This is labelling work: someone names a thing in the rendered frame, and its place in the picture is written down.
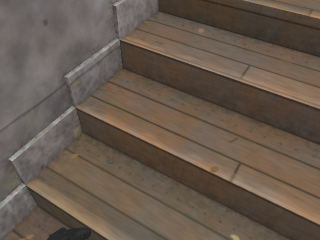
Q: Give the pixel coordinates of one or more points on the robot left hand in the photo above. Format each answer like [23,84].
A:
[80,233]

